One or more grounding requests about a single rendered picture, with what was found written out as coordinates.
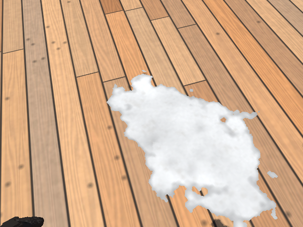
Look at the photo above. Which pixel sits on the left robot hand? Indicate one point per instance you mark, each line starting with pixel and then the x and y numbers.
pixel 24 222

